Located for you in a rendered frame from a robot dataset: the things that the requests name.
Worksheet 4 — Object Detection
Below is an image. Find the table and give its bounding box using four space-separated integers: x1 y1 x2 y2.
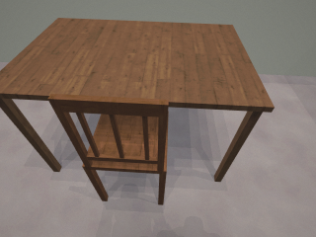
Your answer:
0 18 275 182

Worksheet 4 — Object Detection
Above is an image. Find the chair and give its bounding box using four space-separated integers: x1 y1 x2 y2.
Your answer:
48 94 169 205

